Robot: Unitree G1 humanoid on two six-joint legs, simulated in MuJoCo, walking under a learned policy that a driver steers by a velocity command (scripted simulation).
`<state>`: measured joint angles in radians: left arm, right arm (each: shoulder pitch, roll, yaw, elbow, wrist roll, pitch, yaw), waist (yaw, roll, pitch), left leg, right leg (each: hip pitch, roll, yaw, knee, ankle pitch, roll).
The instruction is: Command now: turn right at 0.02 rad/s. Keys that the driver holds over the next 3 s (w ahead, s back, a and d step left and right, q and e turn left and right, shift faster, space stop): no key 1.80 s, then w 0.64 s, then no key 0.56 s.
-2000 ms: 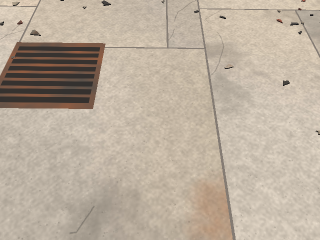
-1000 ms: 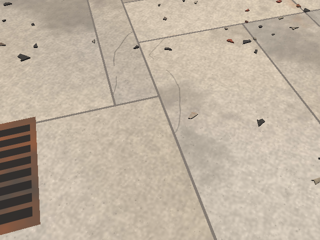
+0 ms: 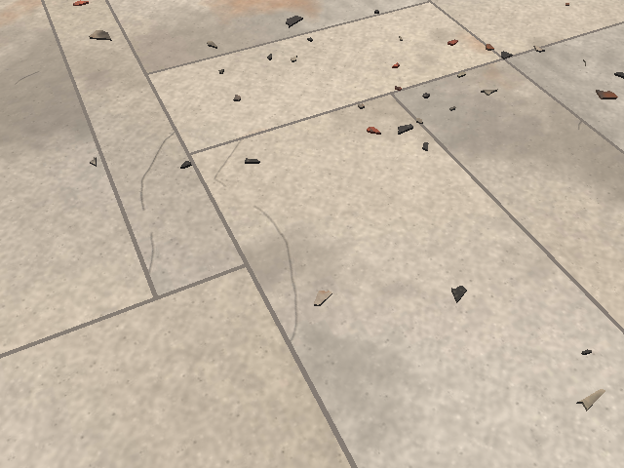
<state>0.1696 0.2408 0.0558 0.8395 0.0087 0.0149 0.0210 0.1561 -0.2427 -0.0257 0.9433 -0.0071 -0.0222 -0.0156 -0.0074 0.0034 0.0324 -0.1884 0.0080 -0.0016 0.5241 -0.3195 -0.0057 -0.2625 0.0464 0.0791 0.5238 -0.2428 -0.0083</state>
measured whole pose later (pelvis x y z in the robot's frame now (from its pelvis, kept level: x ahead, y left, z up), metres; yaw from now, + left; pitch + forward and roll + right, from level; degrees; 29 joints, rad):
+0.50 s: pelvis +0.00 +0.01 +0.00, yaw +0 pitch -2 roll +0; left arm 0.14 0.23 0.05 1.04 0.00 0.02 0.04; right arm 0.21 -0.24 -0.01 1.05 -0.01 -0.02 -0.02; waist -0.01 0.00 0.04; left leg -0.15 -0.01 0.01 0.48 -0.30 0.01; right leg -0.22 0.03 0.09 0.48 -0.23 0.01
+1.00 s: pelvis +0.00 +0.02 +0.00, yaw +0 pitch -1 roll +0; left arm 0.17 0.22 0.03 1.13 0.00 0.02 0.04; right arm 0.28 -0.21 0.00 1.07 -0.01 -0.02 -0.03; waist 0.00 0.00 0.04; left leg -0.16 -0.02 0.01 0.47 -0.29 0.02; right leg -0.23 0.01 0.09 0.47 -0.22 0.02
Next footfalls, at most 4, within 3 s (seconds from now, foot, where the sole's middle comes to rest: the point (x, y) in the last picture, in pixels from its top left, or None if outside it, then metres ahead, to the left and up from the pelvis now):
2.12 right None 0.13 -0.13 -0.77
2.60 left None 0.50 0.08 -0.77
2.96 right None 0.48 -0.15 -0.77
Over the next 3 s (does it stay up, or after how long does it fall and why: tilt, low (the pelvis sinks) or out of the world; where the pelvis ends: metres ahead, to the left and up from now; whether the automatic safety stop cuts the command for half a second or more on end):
stays up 0.41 -0.01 0.00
